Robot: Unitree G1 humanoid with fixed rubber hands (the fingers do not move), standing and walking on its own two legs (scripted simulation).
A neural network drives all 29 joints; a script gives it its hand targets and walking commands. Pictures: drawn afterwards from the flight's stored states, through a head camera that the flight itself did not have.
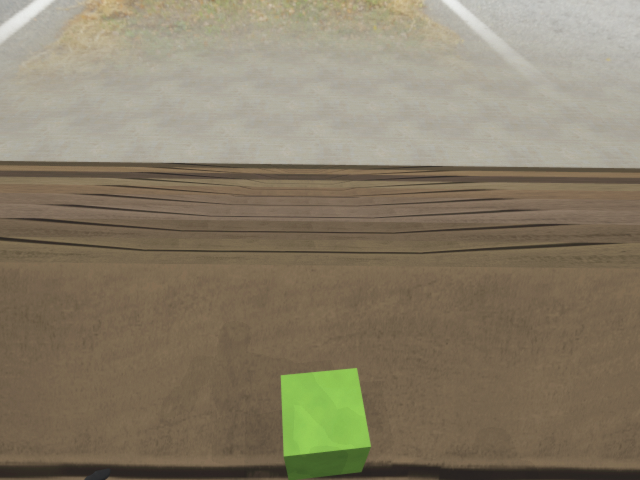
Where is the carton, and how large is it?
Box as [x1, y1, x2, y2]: [281, 368, 370, 479]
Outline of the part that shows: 356,368 281,375 283,451 289,479 361,471 370,447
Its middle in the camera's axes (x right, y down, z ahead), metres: +0.01 +0.51 +1.07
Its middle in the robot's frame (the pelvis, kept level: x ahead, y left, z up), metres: +0.41 +0.00 -0.66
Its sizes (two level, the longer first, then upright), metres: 0.210 0.200 0.250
